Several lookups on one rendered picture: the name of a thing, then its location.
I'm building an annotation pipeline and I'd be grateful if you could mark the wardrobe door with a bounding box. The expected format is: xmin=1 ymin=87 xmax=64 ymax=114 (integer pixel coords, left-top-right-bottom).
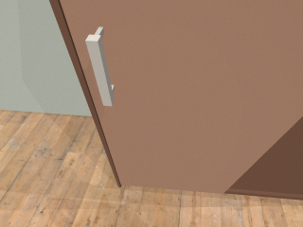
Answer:
xmin=229 ymin=116 xmax=303 ymax=195
xmin=60 ymin=0 xmax=303 ymax=194

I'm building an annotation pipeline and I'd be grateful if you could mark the handle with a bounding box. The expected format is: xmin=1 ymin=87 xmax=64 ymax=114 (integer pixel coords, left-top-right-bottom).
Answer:
xmin=85 ymin=26 xmax=115 ymax=107

